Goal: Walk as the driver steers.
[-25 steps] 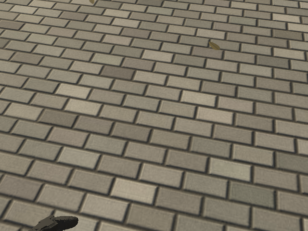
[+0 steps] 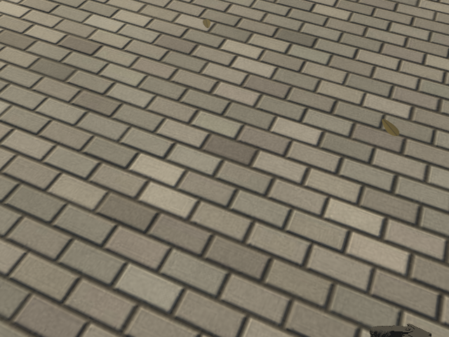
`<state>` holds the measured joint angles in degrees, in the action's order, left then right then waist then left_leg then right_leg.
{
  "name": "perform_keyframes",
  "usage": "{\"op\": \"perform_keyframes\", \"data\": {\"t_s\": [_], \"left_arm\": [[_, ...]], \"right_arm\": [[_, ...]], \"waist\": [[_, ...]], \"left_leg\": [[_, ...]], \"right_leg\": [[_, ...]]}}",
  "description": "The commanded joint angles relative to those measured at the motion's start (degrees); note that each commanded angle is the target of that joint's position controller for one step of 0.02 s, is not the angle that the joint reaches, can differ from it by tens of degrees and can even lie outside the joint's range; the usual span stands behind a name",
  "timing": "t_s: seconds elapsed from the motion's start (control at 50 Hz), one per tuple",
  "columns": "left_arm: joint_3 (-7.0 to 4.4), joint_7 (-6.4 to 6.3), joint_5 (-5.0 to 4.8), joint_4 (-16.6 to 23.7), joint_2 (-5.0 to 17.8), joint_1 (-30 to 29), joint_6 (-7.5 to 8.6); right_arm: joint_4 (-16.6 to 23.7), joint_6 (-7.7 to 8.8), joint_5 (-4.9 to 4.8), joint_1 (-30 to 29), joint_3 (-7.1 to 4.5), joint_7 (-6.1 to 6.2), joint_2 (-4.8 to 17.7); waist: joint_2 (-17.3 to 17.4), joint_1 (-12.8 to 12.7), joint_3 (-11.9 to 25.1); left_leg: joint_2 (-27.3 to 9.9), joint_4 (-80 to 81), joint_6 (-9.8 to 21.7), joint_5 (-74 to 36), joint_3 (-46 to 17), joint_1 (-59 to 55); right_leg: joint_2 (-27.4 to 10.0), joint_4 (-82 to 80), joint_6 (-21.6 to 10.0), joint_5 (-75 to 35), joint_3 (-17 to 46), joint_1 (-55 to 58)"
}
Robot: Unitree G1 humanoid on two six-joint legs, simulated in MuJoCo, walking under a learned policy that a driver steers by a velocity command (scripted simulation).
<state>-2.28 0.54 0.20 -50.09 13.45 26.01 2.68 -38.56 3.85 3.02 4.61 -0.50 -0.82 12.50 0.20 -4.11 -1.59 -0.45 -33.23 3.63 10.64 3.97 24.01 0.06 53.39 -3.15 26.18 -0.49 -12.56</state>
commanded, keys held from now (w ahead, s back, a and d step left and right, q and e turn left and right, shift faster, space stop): w+e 1.00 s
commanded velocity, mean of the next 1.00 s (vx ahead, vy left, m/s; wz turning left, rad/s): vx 0.50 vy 0.00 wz -0.53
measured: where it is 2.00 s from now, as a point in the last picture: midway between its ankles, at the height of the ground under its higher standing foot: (397, 221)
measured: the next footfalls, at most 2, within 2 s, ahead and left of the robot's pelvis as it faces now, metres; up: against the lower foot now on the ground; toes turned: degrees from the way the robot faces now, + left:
right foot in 0.46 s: +0.36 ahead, -0.15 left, +0.00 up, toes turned -20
left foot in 0.98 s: +0.71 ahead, -0.13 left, +0.00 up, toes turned -36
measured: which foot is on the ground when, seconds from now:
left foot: down 0.00-0.48, up 0.50-0.96, down 0.98-1.00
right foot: up 0.00-0.44, down 0.46-0.98, up 1.00-1.00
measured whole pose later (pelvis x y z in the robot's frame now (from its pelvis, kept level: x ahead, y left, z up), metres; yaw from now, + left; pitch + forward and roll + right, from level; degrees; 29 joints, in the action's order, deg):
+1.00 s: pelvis +0.52 -0.13 -0.01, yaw -35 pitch +2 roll -1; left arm -4.6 0.1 0.6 -47.1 17.5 26.3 2.3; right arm -38.1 3.7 2.1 2.5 -0.6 -0.5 14.6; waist 0.2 -5.2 -1.4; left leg 0.2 -30.5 0.6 6.1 -0.5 27.2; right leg 7.9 30.9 -5.3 27.2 12.9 -1.2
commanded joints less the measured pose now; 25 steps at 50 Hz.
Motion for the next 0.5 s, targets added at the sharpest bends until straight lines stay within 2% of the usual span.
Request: {"op": "perform_keyframes", "data": {"t_s": [0.02, 0.06, 0.12, 0.2, 0.24, 0.28, 0.34, 0.36, 0.4, 0.42, 0.44, 0.46, 0.48, 0.5], "left_arm": [[-1.65, 0.11, 0.17, 5.4, 5.5, -3.0, 0.25], [-1.92, 0.94, 1.28, 4.3, 5.0, -2.2, -1.17], [-2.05, 1.96, 1.49, 5.4, 3.6, -5.1, -2.41], [-1.83, 2.76, 1.76, 7.8, 3.1, -12.8, -2.78], [-1.3, 3.19, 1.69, 9.1, 2.4, -16.7, -2.6], [-0.81, 3.73, 1.8, 10.6, 2.1, -21.0, -2.45], [-0.63, 4.19, 2.06, 12.6, 2.8, -25.1, -2.38], [-0.71, 4.16, 2.16, 13.0, 3.1, -25.7, -2.38], [-1.13, 3.67, 2.33, 13.1, 3.9, -24.1, -2.48], [-1.6, 3.24, 2.4, 12.5, 4.6, -20.8, -2.37], [-2.34, 2.69, 2.47, 10.9, 5.8, -14.6, -1.9], [-3.56, 1.82, 3.02, 7.7, 8.1, -5.0, -1.34], [-5.61, 0.89, 3.33, 7.3, 15.3, -0.8, -1.37], [-6.31, 0.77, 1.1, 8.8, 18.7, -2.2, -1.82]], "right_arm": [[-1.2, 0.38, -1.31, 12.3, -2.68, 0.82, 7.0], [-1.9, 1.12, -1.65, 10.6, -2.2, 1.1, 5.2], [-3.4, 2.62, -2.1, 12.3, -2.69, 1.14, 6.1], [-5.6, 2.67, -1.95, 15.1, -3.02, 1.32, 6.4], [-6.4, 2.56, -1.86, 15.7, -3.12, 1.29, 6.6], [-7.2, 2.45, -1.84, 16.8, -3.43, 1.46, 7.6], [-8.8, 1.77, -1.79, 19.3, -3.93, 1.81, 9.1], [-9.3, 1.4, -1.77, 19.8, -4.04, 1.93, 9.5], [-9.8, 0.71, -1.69, 19.7, -4.35, 2.22, 11.2], [-10.1, 0.19, -1.65, 19.5, -4.59, 2.33, 12.3], [-10.1, -0.41, -1.7, 19.2, -4.76, 2.35, 13.2], [-9.3, -0.68, -1.79, 18.4, -4.63, 2.26, 13.1], [-5.8, -0.38, -2.57, 19.9, -3.24, 1.67, 7.4], [-2.6, 0.23, -2.01, 16.4, -3.45, 0.96, 7.9]], "waist": [[4.7, 6.3, 3.9], [6.5, 3.8, 1.6], [4.8, 2.8, 0.7], [4.0, 3.8, -1.6], [3.9, 4.4, -2.5], [4.1, 5.5, -3.3], [3.6, 6.7, -4.4], [3.6, 6.8, -4.4], [4.8, 5.6, -2.3], [5.4, 3.9, 0.1], [5.0, 1.2, 4.0], [2.0, -3.3, 9.5], [-8.4, -3.0, 15.8], [-11.4, -1.9, 20.0]], "left_leg": [[-18.6, 19.5, 6.6, 1.4, -22.0, -23.1], [-15.0, 22.3, 4.4, -4.0, -13.8, -17.4], [-14.8, 24.5, 5.1, -11.0, -8.0, -16.8], [-14.3, 25.8, 5.7, -13.1, -1.5, -18.8], [-13.4, 25.5, 5.1, -14.3, 2.0, -19.1], [-13.7, 25.5, 4.7, -15.4, 4.4, -19.9], [-15.1, 23.6, 3.9, -20.6, 6.9, -24.6], [-15.3, 21.8, 3.5, -24.7, 7.9, -26.5], [-15.5, 14.6, 2.6, -42.5, 9.9, -29.4], [-15.5, 8.0, 2.4, -50.6, 10.6, -30.3], [-15.2, -2.0, 2.1, -52.0, 11.1, -29.1], [-13.8, -16.5, 0.4, -42.3, 11.9, -21.5], [-8.4, -36.6, -2.6, -9.5, 11.8, -0.1], [2.0, -49.7, -4.8, 20.9, 0.9, 14.4]], "right_leg": [[-3.6, 13.4, -1.3, -5.6, 3.7, -24.2], [-4.7, 11.6, 0.0, -8.3, 3.0, -20.9], [-5.0, 11.7, 1.0, -12.7, 2.6, -23.1], [-5.8, 6.2, 2.0, -20.2, 2.1, -29.3], [-5.5, -0.8, 1.9, -24.3, 0.6, -28.3], [-5.2, -7.4, 1.1, -26.6, -1.7, -26.2], [-4.2, -13.6, -1.1, -23.5, -4.9, -24.6], [-3.3, -15.1, -2.0, -21.3, -5.9, -23.7], [0.3, -16.8, -4.3, -15.2, -8.5, -18.7], [2.6, -17.3, -5.7, -11.7, -9.3, -14.5], [5.0, -19.6, -7.2, -10.2, -9.2, -7.3], [4.9, -23.8, -9.3, -11.8, -5.9, 6.6], [-11.1, -25.8, -15.1, -3.9, 17.7, 24.9], [-20.4, -35.6, -21.0, -9.8, 45.3, 30.7]]}}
